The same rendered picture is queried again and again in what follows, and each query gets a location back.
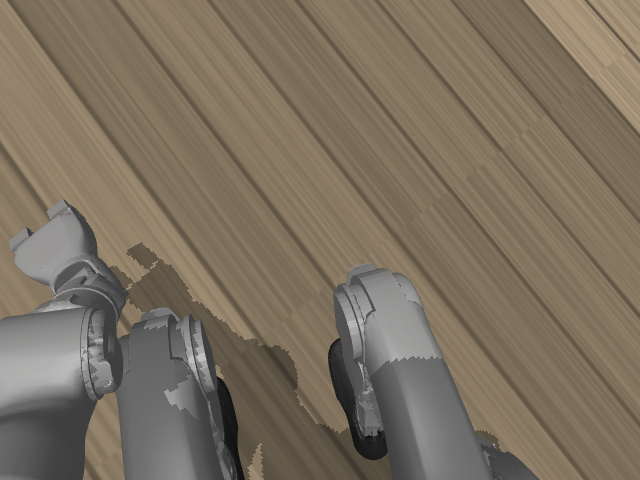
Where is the left robot hand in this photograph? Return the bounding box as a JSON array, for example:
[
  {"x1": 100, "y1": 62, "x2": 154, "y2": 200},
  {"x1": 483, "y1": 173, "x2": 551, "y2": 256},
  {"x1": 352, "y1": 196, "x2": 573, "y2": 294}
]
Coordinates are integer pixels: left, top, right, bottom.
[{"x1": 9, "y1": 199, "x2": 129, "y2": 297}]

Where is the left robot arm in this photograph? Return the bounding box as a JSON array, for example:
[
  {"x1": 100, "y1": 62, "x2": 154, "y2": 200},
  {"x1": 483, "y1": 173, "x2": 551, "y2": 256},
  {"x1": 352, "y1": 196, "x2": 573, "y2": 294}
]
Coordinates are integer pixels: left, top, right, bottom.
[{"x1": 0, "y1": 255, "x2": 126, "y2": 480}]

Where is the right robot hand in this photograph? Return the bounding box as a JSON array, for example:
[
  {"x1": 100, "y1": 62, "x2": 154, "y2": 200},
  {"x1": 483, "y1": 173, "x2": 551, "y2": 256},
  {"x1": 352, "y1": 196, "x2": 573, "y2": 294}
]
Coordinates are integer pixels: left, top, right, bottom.
[{"x1": 477, "y1": 435, "x2": 539, "y2": 480}]

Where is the left robot foot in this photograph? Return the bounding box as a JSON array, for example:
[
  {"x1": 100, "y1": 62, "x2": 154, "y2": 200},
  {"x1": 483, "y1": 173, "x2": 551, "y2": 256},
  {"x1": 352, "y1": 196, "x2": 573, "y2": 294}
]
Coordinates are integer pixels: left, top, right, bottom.
[{"x1": 217, "y1": 377, "x2": 245, "y2": 480}]

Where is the right robot foot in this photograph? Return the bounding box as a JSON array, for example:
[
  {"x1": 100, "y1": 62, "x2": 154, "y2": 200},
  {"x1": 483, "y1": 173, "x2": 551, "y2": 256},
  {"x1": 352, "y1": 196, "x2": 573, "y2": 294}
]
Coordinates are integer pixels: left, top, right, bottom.
[{"x1": 328, "y1": 338, "x2": 388, "y2": 460}]

